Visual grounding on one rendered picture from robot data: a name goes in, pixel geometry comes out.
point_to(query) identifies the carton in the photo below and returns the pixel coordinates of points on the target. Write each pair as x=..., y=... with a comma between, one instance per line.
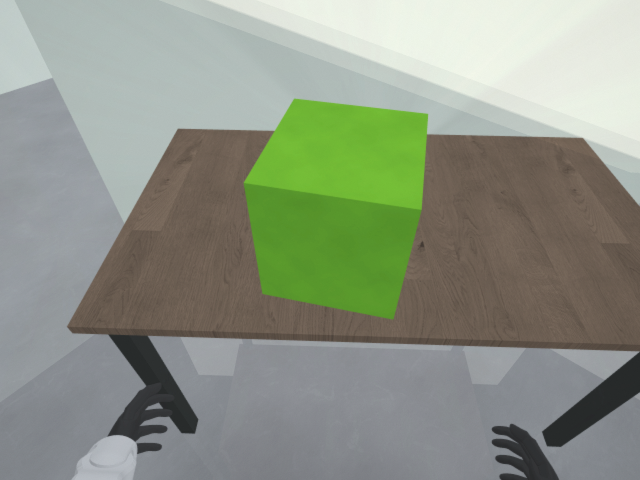
x=334, y=202

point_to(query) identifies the table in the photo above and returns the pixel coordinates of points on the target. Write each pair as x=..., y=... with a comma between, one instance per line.
x=525, y=242

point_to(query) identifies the robot left hand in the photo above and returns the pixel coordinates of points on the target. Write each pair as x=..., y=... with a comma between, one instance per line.
x=128, y=424

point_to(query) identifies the robot right hand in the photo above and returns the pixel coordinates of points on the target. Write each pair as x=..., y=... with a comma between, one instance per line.
x=534, y=465

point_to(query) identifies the robot left forearm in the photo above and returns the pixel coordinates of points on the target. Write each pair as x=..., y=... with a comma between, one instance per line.
x=111, y=458

